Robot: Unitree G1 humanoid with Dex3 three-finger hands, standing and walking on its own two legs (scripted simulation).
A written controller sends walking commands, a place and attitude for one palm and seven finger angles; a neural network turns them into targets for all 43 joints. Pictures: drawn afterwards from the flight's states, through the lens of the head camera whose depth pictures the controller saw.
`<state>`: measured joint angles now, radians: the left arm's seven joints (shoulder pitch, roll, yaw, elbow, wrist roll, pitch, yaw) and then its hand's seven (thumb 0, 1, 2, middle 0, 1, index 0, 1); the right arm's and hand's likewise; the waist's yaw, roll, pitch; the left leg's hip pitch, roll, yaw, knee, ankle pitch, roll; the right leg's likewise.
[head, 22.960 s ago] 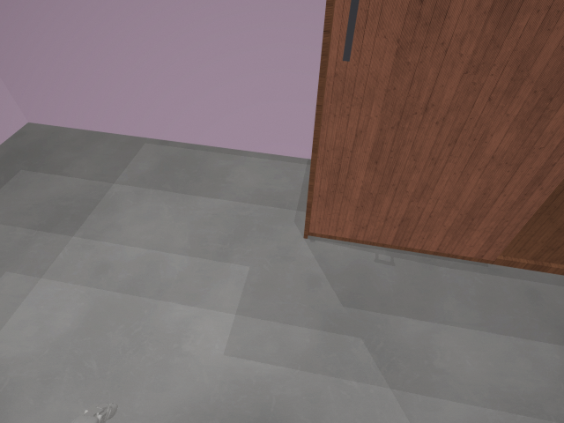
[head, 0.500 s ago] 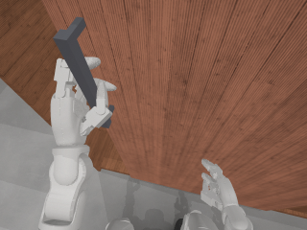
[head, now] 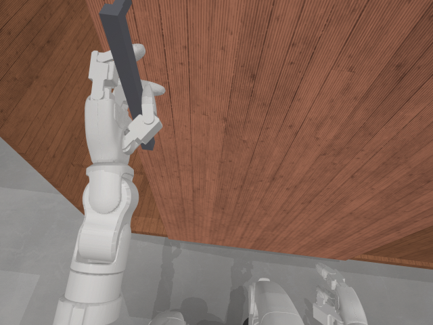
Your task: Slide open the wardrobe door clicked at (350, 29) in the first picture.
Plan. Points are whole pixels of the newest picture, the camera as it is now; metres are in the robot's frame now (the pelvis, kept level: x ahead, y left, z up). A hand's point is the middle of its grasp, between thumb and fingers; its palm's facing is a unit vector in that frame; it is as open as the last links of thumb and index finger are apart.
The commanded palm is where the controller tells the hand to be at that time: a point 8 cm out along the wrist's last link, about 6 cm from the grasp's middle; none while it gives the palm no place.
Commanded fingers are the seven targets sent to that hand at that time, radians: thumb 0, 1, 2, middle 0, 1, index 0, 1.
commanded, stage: step sideways, sliding the door along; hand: left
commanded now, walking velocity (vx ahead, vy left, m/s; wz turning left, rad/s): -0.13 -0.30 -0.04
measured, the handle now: (138, 87) +0.39 +0.17 +0.19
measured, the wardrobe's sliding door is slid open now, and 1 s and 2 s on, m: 0.28 0.37 0.37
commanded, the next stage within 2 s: stop walking and hold the door there in 0.66 s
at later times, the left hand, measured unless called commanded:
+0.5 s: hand (201, 120) +0.35 +0.08 +0.19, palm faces +0.39 -0.92 -0.05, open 6.9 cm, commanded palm +0.32 +0.05 +0.18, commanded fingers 0.00 0.90 0.90 -0.45 -1.40 -0.45 -1.40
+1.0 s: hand (213, 123) +0.36 +0.06 +0.18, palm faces +0.42 -0.86 -0.29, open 6.3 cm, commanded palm +0.32 +0.10 +0.15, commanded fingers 0.00 0.90 0.90 -0.45 -1.40 -0.45 -1.40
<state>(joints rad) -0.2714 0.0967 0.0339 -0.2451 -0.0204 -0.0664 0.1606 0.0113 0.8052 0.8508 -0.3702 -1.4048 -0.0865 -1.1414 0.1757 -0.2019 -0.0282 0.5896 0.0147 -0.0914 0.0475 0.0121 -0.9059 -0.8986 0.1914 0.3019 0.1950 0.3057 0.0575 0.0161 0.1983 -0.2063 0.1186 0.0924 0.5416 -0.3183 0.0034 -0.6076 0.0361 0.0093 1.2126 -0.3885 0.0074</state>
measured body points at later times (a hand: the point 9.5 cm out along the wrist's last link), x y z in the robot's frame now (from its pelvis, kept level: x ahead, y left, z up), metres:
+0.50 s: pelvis -0.04 -0.11 +0.00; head +0.05 -0.14 +0.44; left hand +0.33 +0.13 +0.19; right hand +0.17 -0.34 -0.12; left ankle -0.07 +0.00 -0.69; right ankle -0.04 -0.22 -0.74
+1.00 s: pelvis -0.02 -0.21 -0.01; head +0.02 -0.22 +0.43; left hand +0.33 +0.11 +0.20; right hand +0.18 -0.40 -0.10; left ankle -0.05 -0.03 -0.74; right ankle +0.01 -0.34 -0.74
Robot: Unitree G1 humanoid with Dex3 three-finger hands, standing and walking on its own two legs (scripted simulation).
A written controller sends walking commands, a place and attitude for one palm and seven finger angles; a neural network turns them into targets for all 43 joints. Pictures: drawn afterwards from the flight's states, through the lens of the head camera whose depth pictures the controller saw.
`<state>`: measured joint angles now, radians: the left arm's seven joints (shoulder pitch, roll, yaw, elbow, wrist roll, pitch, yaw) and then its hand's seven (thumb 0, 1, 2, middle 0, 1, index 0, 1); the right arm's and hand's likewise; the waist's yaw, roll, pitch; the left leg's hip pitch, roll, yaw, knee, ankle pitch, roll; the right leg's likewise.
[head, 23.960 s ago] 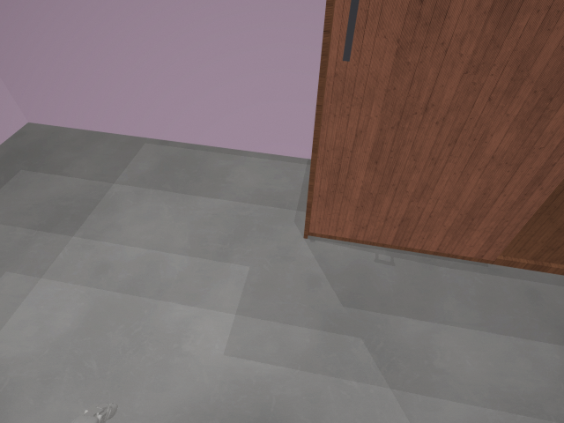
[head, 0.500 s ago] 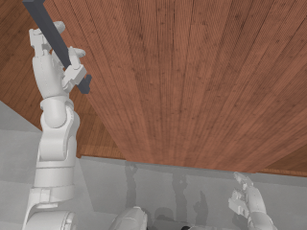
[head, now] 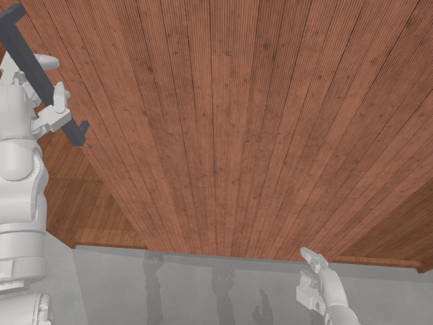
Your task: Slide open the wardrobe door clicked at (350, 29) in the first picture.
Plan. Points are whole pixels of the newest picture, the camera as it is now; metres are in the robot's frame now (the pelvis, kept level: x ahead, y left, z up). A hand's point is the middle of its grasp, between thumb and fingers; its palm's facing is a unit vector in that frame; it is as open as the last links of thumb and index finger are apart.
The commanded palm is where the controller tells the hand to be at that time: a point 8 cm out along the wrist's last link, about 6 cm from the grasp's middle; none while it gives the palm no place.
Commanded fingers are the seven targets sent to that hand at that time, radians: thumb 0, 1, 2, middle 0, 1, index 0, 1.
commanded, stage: stop walking and hold the door there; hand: left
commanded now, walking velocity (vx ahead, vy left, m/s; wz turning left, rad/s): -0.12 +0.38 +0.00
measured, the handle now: (52, 86) +0.40 +0.32 +0.21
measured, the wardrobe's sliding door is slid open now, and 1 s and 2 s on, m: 0.37 0.37 0.37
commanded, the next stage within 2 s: none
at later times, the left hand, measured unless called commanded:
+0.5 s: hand (60, 108) +0.37 +0.29 +0.20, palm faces +0.44 -0.88 -0.21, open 6.1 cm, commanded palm +0.33 +0.34 +0.17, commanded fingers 0.00 0.90 0.90 -0.45 -1.40 -0.45 -1.40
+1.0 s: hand (58, 108) +0.36 +0.29 +0.20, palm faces +0.39 -0.90 -0.21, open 5.9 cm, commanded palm +0.32 +0.34 +0.17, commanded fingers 0.00 0.90 0.90 -0.45 -1.40 -0.45 -1.40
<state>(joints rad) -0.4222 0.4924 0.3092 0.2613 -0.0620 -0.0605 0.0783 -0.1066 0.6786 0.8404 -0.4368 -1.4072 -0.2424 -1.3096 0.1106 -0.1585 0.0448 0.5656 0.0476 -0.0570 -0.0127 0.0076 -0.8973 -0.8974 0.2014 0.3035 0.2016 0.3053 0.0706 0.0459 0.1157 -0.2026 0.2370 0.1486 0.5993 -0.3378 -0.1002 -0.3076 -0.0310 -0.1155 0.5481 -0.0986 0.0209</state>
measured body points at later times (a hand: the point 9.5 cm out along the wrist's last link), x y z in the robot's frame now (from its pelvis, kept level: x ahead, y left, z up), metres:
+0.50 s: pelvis -0.07 +0.02 +0.01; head -0.05 +0.02 +0.46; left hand +0.34 +0.34 +0.21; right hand -0.01 -0.29 -0.09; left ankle -0.05 +0.14 -0.73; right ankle +0.03 -0.12 -0.72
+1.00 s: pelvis -0.09 +0.03 +0.01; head -0.09 +0.03 +0.46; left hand +0.34 +0.34 +0.21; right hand -0.05 -0.27 -0.10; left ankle -0.05 +0.14 -0.73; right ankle -0.07 -0.09 -0.73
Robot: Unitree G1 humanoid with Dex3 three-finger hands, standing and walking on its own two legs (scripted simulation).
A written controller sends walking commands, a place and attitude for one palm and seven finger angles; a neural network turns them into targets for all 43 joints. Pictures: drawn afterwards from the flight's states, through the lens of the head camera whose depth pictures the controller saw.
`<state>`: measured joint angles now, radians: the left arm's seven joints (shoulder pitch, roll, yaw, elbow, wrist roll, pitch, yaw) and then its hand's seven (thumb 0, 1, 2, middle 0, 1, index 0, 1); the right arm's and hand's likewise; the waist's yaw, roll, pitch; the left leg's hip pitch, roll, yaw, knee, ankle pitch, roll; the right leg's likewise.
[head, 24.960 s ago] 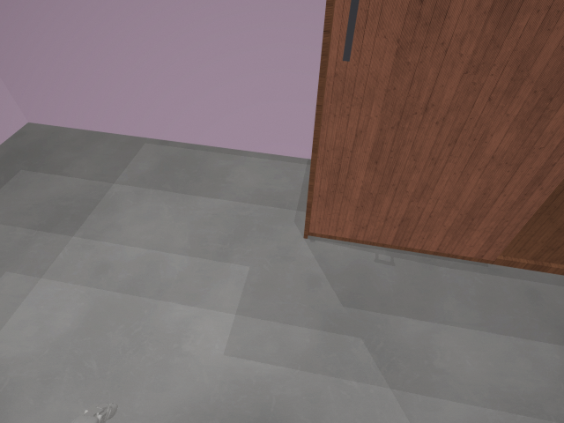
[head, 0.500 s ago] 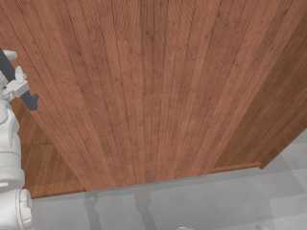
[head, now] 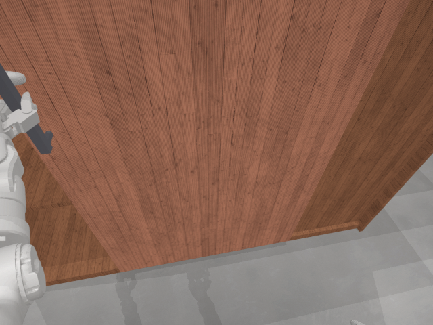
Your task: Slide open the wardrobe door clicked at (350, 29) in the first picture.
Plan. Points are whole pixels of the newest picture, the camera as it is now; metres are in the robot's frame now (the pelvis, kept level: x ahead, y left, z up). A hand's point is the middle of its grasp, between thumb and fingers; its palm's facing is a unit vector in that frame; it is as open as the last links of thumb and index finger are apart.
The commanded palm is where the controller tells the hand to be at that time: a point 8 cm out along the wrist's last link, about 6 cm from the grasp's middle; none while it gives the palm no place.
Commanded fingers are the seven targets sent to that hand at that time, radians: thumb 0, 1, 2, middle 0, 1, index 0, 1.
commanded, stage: stop walking and hold the door there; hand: left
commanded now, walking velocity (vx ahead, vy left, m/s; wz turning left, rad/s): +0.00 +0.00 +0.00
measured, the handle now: (19, 97) +0.45 +0.36 +0.20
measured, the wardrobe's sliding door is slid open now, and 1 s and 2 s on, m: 0.37 0.37 0.37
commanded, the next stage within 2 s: loosen the grip on the handle in 1.40 s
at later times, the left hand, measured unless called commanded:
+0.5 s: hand (29, 118) +0.41 +0.33 +0.19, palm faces +0.43 -0.87 -0.23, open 5.3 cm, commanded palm +0.36 +0.39 +0.16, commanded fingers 0.00 0.90 0.90 -0.45 -1.40 -0.45 -1.40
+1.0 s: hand (32, 121) +0.41 +0.33 +0.18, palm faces +0.35 -0.92 -0.20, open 5.4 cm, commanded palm +0.38 +0.37 +0.16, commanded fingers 0.00 0.90 0.90 -0.45 -1.40 -0.45 -1.40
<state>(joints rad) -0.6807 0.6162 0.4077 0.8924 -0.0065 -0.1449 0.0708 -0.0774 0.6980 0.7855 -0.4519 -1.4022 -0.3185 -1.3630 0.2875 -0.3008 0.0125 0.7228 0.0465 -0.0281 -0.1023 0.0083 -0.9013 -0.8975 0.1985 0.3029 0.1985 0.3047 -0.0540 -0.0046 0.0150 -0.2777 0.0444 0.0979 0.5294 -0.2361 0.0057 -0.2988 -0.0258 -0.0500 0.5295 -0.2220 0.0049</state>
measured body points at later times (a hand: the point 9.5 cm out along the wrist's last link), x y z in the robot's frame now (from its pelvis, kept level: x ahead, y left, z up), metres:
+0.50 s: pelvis -0.01 +0.04 +0.00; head +0.01 +0.02 +0.45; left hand +0.38 +0.38 +0.20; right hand +0.07 -0.26 -0.12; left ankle -0.01 +0.16 -0.70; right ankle +0.04 -0.12 -0.73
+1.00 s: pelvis -0.02 +0.08 +0.00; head +0.06 +0.07 +0.44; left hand +0.39 +0.38 +0.19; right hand +0.15 -0.12 -0.13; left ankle -0.03 +0.21 -0.70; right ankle +0.01 +0.02 -0.73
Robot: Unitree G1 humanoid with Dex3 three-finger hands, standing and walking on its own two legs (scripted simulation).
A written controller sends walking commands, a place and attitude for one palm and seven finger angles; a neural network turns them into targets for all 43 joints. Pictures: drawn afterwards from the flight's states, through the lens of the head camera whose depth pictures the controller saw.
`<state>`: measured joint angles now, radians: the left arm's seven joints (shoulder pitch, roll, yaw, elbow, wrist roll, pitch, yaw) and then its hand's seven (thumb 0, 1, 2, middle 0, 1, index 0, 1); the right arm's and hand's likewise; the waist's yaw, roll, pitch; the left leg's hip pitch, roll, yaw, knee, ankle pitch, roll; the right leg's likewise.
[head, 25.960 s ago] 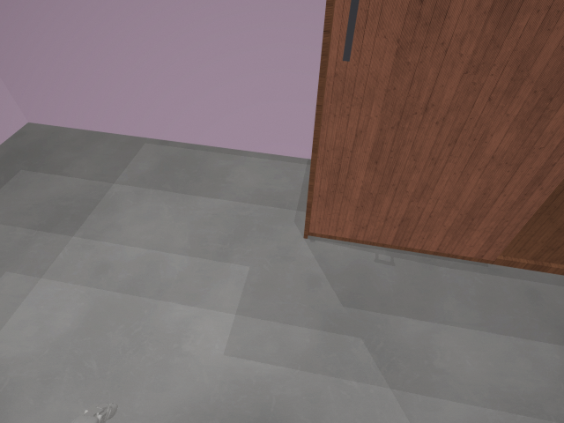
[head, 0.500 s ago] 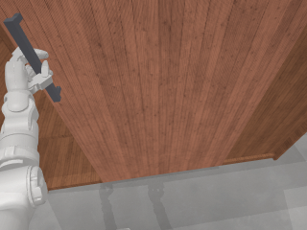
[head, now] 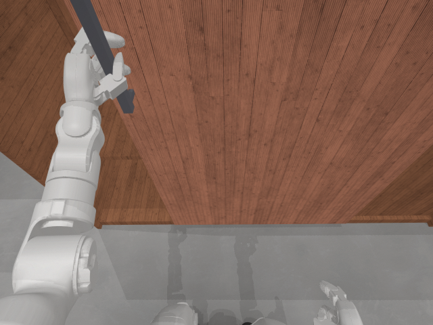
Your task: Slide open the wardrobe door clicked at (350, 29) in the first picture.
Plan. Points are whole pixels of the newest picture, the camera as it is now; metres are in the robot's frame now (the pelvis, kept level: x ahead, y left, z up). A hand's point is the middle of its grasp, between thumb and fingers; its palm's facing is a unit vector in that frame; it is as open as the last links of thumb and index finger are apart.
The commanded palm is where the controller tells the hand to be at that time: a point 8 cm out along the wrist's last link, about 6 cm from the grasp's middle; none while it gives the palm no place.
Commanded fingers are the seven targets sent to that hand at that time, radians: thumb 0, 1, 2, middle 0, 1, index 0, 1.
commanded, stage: stop walking and hold the door there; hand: left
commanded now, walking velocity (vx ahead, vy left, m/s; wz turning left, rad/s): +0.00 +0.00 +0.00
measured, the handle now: (109, 53) +0.50 +0.21 +0.20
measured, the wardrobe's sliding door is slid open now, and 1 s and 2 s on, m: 0.37 0.37 0.37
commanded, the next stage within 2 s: loosen the grip on the handle in 0.40 s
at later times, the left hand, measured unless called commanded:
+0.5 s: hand (122, 81) +0.46 +0.18 +0.18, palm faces +0.17 -0.97 -0.15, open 5.6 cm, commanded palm +0.43 +0.23 +0.17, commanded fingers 0.00 0.78 0.84 -0.45 -1.40 -0.45 -1.40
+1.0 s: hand (120, 79) +0.46 +0.19 +0.18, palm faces +0.18 -0.97 -0.14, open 14.0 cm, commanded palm +0.43 +0.23 +0.18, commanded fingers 0.00 -0.55 0.20 -0.25 -1.15 -0.25 -1.15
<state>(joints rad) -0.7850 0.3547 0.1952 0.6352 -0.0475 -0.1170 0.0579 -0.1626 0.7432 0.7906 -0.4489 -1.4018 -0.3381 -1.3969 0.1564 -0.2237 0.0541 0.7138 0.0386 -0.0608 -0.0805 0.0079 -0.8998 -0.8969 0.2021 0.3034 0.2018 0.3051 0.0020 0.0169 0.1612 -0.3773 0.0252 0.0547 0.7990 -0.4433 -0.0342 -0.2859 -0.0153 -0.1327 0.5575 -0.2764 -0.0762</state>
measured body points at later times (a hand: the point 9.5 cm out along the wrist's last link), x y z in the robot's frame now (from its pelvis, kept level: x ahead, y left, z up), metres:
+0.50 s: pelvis +0.00 +0.02 +0.00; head +0.04 +0.01 +0.45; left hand +0.44 +0.23 +0.19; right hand +0.12 -0.22 -0.12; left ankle +0.00 +0.13 -0.73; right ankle +0.02 -0.07 -0.73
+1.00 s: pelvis -0.04 +0.02 -0.01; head -0.01 +0.03 +0.44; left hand +0.44 +0.24 +0.19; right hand -0.05 -0.26 -0.11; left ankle +0.00 +0.12 -0.73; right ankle +0.02 -0.07 -0.73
